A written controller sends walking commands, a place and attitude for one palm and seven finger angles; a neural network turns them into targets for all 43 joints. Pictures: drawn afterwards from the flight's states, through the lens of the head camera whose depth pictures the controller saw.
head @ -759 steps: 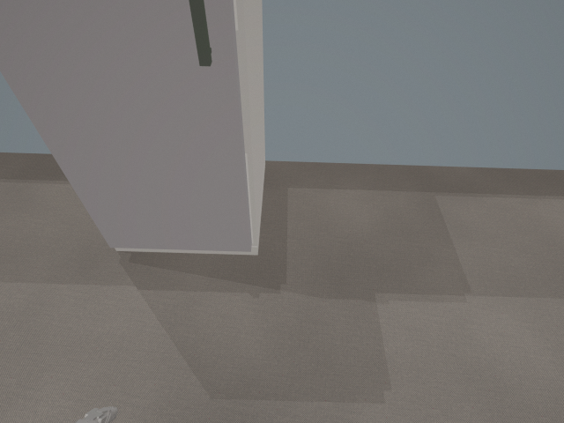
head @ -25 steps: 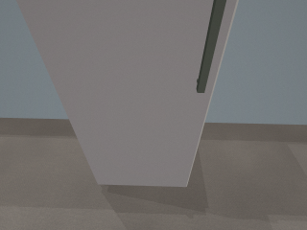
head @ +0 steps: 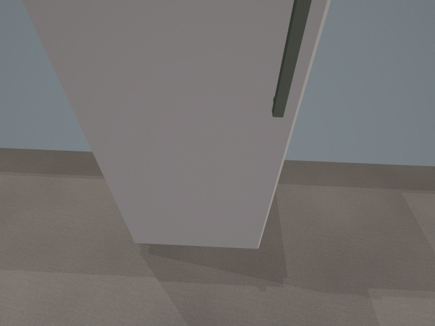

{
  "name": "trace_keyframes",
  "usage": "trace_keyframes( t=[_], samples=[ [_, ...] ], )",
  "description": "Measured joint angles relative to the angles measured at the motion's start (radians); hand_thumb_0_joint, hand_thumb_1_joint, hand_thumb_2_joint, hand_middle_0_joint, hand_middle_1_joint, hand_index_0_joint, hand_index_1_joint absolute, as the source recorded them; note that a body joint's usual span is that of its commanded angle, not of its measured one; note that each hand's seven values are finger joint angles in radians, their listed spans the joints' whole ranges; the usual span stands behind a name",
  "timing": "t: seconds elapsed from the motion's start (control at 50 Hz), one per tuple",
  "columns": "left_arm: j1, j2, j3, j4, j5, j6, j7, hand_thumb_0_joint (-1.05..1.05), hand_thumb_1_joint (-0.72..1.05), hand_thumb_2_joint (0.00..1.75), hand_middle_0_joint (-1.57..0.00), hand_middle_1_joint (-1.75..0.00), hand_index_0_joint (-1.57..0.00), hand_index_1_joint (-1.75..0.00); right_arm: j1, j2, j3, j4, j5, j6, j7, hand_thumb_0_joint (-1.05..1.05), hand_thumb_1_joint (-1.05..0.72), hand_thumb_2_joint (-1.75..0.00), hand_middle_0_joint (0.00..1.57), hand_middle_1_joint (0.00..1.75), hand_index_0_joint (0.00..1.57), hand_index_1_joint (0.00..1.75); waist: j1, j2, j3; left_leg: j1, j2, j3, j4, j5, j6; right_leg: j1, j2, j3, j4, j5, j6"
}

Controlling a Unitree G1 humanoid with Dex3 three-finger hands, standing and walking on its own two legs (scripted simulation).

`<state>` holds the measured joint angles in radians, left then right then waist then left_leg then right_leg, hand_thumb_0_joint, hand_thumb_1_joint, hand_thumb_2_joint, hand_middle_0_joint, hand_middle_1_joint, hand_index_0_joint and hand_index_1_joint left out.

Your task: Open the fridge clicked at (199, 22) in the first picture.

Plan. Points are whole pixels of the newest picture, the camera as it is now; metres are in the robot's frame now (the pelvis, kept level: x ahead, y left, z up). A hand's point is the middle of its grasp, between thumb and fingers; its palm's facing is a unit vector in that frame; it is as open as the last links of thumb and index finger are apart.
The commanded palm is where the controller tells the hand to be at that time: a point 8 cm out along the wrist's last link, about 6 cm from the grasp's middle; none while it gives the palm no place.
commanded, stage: look again from close up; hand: right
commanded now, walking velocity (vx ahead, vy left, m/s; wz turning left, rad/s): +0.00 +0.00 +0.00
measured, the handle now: (289, 47) +0.56 -0.10 +0.26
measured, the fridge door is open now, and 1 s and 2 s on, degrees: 0 0 0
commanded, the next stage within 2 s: none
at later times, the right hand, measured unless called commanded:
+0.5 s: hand out of the picture +0.06 -0.20 -0.16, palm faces -0.02 +0.96 -0.29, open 7.4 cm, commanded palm none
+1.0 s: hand out of the picture +0.08 -0.21 -0.16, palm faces -0.03 +0.95 -0.31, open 7.4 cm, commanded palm none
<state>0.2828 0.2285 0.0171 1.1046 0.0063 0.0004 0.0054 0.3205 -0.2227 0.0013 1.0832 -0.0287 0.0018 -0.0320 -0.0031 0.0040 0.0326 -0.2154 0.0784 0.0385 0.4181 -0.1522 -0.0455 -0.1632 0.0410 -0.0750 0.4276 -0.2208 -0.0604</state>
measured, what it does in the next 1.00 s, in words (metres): stands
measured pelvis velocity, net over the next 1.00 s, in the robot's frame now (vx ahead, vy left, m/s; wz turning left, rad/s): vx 0.03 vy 0.02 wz -0.01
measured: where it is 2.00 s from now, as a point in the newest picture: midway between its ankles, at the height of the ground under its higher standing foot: outside the picture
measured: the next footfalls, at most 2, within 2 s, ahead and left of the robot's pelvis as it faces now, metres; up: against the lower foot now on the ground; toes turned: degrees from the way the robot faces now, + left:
none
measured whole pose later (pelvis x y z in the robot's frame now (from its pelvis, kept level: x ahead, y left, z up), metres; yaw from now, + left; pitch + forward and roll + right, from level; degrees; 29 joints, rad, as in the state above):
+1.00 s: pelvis +0.03 +0.02 +0.01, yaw +0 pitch -2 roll +0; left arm 0.15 0.30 0.00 1.12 0.01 -0.01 0.00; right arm 0.18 -0.29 0.01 1.08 -0.02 -0.01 -0.02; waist 0.00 0.00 0.04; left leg -0.15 0.04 0.06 0.34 -0.15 -0.02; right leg -0.10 0.01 -0.05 0.34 -0.21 -0.02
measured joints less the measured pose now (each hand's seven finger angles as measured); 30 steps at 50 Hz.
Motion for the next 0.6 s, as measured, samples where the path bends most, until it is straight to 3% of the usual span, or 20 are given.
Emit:
trace_keyframes(
  t=[0.26, 0.6],
  samples=[
    [-0.068, 0.007, -0.002, -0.009, -0.001, -0.009, -0.002, 0.0, 0.9, 0.9, -0.21, -0.3, -0.2, -0.3, -0.06, 0.0, 0.005, -0.011, 0.001, -0.01, 0.003, 0.0, -0.91, -0.89, 0.2, 0.3, 0.2, 0.3, 0.001, -0.004, 0.005, 0.004, -0.011, -0.002, -0.005, -0.003, 0.006, 0.008, -0.01, -0.003, -0.009, -0.001, 0.01],
    [-0.113, 0.05, -0.007, -0.003, 0.001, -0.008, -0.007, 0.0, 0.9, 0.9, -0.21, -0.3, -0.2, -0.3, -0.127, -0.047, 0.002, -0.022, 0.003, -0.013, 0.01, 0.0, -0.91, -0.89, 0.2, 0.3, 0.2, 0.3, 0.005, -0.008, 0.009, 0.028, -0.023, 0.011, -0.038, 0.0, 0.018, 0.032, -0.021, 0.01, -0.046, 0.008, 0.025]
  ],
)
